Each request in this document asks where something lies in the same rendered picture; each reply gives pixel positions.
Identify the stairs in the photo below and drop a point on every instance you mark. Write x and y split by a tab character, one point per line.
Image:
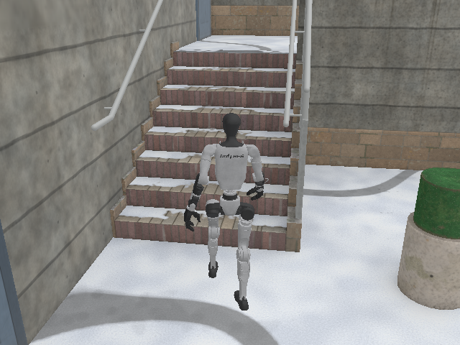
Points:
202	87

